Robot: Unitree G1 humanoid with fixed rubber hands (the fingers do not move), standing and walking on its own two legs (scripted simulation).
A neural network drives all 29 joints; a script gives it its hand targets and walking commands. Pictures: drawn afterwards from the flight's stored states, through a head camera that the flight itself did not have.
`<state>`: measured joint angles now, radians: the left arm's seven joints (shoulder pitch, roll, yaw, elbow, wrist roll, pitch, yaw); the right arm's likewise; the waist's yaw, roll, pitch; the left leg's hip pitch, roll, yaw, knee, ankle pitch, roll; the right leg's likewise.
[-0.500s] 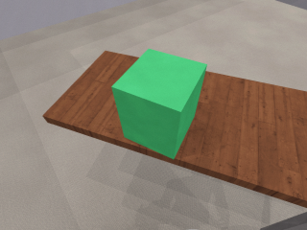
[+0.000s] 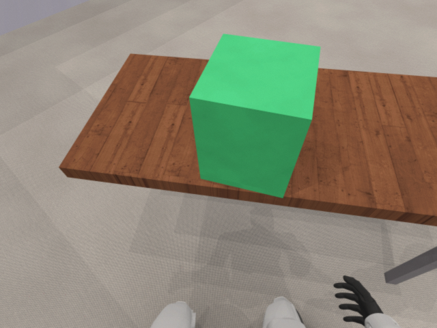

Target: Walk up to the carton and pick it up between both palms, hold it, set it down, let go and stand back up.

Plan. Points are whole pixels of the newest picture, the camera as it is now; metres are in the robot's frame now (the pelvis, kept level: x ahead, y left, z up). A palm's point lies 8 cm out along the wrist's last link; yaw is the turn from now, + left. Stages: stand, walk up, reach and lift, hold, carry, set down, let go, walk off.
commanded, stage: walk up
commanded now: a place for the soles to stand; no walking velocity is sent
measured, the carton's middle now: (254, 119) +0.51 -0.04 +0.05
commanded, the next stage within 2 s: none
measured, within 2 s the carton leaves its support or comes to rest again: neither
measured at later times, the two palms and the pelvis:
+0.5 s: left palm (74, 310) +0.14 +0.29 -0.08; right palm out of the picture -0.05 -0.16 -0.10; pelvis +0.03 +0.08 +0.04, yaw -15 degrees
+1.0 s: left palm (72, 295) +0.17 +0.31 -0.09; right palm out of the picture -0.01 -0.13 -0.10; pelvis +0.04 +0.10 +0.04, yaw -23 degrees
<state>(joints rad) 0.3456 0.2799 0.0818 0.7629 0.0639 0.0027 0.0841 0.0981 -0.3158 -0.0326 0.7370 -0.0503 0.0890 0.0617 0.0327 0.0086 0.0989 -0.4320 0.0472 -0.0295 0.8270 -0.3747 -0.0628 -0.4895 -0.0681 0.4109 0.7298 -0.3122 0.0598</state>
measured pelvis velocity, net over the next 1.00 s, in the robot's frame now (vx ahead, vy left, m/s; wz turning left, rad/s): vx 0.04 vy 0.10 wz -0.40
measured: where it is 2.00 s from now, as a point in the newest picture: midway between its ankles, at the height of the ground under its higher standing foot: outside the picture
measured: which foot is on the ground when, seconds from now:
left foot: down 0.00-1.00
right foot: up 0.00-0.38, down 0.40-1.00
